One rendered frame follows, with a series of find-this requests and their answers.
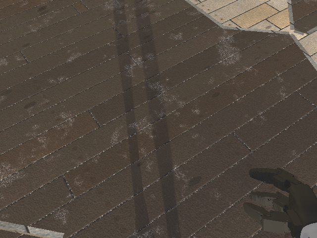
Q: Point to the right robot forearm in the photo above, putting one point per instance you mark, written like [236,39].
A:
[309,231]

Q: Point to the robot right hand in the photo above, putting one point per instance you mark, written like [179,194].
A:
[289,214]

